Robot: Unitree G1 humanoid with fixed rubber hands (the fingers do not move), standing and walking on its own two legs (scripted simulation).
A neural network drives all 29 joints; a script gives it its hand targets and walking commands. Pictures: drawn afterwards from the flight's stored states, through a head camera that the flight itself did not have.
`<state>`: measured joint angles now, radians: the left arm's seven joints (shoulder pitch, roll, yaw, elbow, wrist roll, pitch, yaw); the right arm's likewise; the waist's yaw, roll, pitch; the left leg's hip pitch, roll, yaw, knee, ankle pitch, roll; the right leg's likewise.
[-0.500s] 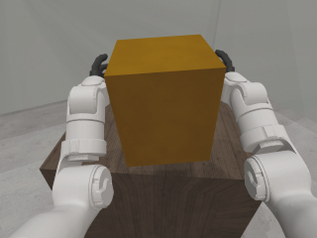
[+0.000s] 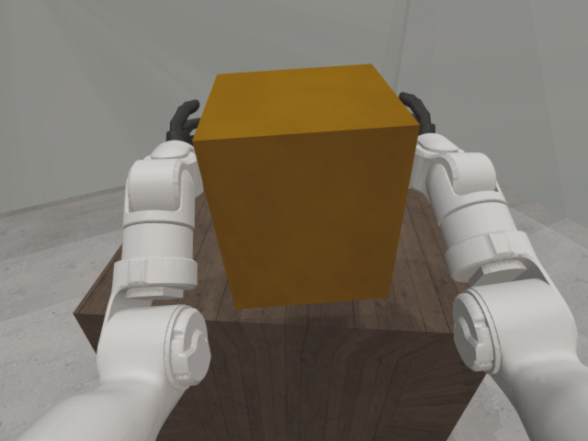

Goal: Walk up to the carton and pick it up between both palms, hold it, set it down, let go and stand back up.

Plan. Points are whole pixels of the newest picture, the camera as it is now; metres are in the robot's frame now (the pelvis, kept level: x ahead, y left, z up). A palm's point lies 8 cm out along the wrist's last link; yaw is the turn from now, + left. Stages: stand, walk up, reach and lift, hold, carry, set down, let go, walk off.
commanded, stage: hold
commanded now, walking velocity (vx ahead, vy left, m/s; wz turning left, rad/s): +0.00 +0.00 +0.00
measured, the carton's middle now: (303, 186) +0.38 -0.01 +0.23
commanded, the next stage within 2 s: set down in 0.30 s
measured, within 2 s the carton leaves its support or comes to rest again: neither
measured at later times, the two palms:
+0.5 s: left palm (184, 150) +0.39 +0.14 +0.29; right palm (419, 145) +0.39 -0.16 +0.29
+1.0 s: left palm (178, 155) +0.43 +0.16 +0.26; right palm (391, 156) +0.42 -0.14 +0.25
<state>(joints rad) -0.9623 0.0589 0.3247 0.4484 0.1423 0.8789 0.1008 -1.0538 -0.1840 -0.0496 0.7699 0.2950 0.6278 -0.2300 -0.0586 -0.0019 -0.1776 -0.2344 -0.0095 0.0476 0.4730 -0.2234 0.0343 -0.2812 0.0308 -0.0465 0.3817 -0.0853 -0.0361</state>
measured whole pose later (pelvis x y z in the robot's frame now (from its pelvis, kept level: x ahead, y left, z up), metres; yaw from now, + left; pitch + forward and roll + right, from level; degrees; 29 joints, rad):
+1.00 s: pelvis +0.03 +0.01 +0.00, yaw +0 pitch -3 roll -2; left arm -0.98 0.06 0.37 0.67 0.22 0.58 0.04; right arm -1.02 -0.10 -0.18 0.92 0.12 0.35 -0.18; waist -0.06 0.00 -0.11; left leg -0.13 -0.01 0.04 0.46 -0.27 0.04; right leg -0.17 0.03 -0.05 0.35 -0.12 -0.02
